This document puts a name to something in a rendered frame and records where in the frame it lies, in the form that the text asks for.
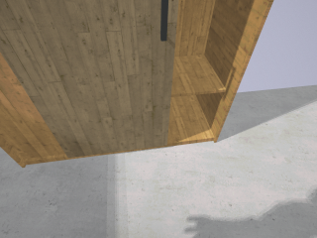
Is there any wardrobe door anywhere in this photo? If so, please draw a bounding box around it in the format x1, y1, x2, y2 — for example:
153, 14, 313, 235
0, 0, 179, 158
0, 53, 65, 160

